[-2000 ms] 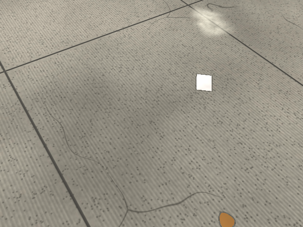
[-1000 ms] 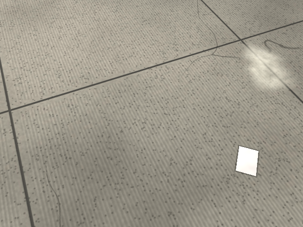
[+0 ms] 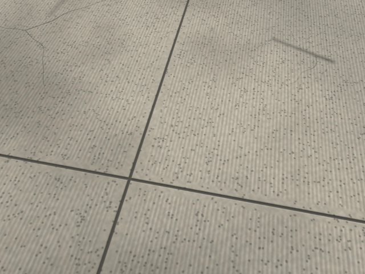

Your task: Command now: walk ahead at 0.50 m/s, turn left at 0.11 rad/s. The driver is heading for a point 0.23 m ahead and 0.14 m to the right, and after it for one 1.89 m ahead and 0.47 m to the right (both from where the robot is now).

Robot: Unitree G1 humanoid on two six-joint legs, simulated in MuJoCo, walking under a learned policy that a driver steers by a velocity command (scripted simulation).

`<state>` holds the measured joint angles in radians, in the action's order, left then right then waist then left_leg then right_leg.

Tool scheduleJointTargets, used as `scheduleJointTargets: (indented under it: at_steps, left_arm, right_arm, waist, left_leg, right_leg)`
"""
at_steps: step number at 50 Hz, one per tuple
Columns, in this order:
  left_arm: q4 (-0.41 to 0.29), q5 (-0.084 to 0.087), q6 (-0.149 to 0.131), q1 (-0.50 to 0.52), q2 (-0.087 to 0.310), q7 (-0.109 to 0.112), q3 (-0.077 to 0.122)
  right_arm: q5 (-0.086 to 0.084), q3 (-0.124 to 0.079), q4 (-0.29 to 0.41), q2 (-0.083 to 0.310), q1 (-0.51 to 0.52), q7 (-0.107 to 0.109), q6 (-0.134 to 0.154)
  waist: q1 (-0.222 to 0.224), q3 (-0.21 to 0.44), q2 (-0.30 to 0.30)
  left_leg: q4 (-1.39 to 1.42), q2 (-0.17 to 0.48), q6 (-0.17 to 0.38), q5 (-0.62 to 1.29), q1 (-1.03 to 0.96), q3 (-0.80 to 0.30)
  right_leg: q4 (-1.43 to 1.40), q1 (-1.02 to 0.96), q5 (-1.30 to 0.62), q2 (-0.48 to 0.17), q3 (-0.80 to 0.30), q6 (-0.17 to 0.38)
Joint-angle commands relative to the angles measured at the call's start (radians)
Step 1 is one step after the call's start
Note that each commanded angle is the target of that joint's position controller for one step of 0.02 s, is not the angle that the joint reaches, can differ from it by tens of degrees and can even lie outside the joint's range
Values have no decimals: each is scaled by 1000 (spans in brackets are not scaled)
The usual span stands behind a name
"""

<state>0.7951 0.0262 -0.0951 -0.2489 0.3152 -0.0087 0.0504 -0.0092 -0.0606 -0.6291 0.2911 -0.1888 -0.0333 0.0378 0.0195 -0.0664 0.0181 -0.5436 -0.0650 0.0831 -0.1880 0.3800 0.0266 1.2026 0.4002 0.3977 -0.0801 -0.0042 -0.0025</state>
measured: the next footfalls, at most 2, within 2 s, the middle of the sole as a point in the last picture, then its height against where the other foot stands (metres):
right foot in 0.42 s outside the picture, level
left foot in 0.88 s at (198, 200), level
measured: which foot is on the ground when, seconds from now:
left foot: down 0.00-0.44, up 0.46-0.86, down 0.88-1.00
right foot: up 0.00-0.40, down 0.42-0.88, up 0.90-1.00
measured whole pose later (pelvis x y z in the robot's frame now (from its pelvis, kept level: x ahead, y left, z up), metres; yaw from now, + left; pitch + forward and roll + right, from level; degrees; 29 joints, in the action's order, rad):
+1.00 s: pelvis +0.59 -0.09 +0.00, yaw -30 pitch +2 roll +1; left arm 0.71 0.02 -0.03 -0.32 0.31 0.01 0.06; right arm 0.01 -0.05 -0.70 0.27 -0.21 -0.02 0.10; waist 0.00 0.00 0.04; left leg -0.51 -0.03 0.02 -0.19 0.35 0.00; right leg 1.18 0.41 0.40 0.04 -0.10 0.02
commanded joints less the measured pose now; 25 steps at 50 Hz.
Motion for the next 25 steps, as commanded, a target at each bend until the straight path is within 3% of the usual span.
scheduleJointTargets:
  at_steps: [1,3,5,10,15,16,18,19,20,21,22,23,24,25]
  left_arm:
    - [-55,-4,-3,-24,115,-2,27]
    - [-41,-6,22,-38,83,0,20]
    - [-54,-8,33,13,66,4,16]
    - [-83,-4,20,132,32,-16,7]
    - [-145,-6,15,240,14,-51,-4]
    - [-158,-8,14,248,17,-59,-3]
    - [-172,-10,18,213,41,-67,8]
    - [-168,-11,24,157,65,-66,21]
    - [-147,-11,27,39,108,-61,44]
    - [-118,-9,31,-121,168,-46,73]
    - [-113,-8,33,-201,280,-31,102]
    - [-125,-1,28,-211,229,-30,84]
    - [-125,-9,27,-186,174,-26,67]
    - [-133,-8,27,-126,149,-22,60]
  right_arm:
    - [20,-25,39,95,-39,7,33]
    - [18,-28,11,108,-44,9,53]
    - [23,-31,-16,117,-59,16,63]
    - [24,-28,-56,124,-76,30,67]
    - [9,-37,-114,141,-146,38,41]
    - [6,-40,-119,147,-148,42,31]
    - [3,-47,-115,174,-127,54,13]
    - [3,-51,-110,188,-119,63,4]
    - [4,-50,-106,194,-106,70,-4]
    - [4,-43,-96,185,-94,78,-2]
    - [31,-4,-49,68,-204,63,23]
    - [29,9,-50,72,-173,42,63]
    - [-17,-9,-21,135,-68,23,89]
    - [-24,-3,0,132,-15,20,104]
  waist:
    - [-13,139,-86]
    - [-1,110,-72]
    - [-13,65,-58]
    - [-66,14,-62]
    - [-110,-26,-46]
    - [-105,-21,-50]
    - [-68,29,-89]
    - [-33,78,-115]
    - [35,146,-116]
    - [124,231,-71]
    - [69,366,169]
    - [89,496,157]
    - [117,382,94]
    - [89,259,25]
  left_leg:
    - [305,285,185,218,-266,-319]
    - [353,281,187,290,-214,-231]
    - [385,269,170,314,-211,-154]
    - [423,235,96,275,-245,7]
    - [365,305,83,389,-455,46]
    - [331,317,77,465,-496,53]
    - [213,320,53,792,-538,80]
    - [115,316,39,966,-543,94]
    - [-52,297,17,1037,-501,116]
    - [-299,259,-21,887,-331,132]
    - [-707,96,-94,154,123,113]
    - [-872,-24,-100,-392,320,-95]
    - [-891,48,-79,-330,422,-161]
    - [-808,94,-65,-246,429,-143]
  right_leg:
    - [-24,219,-114,-87,-61,1]
    - [-70,216,-167,-86,-55,-19]
    - [-154,274,-267,-79,-69,-34]
    - [-463,249,-557,-21,-44,-21]
    - [-601,337,-483,6,-7,25]
    - [-612,344,-428,17,11,39]
    - [-613,264,-309,70,71,75]
    - [-600,178,-253,107,100,97]
    - [-620,15,-251,144,111,126]
    - [-673,-267,-324,118,25,176]
    - [-669,-699,-264,-152,-463,361]
    - [-832,-847,-187,-254,-839,447]
    - [-868,-786,-150,-224,-697,383]
    - [-881,-633,-185,-185,-569,343]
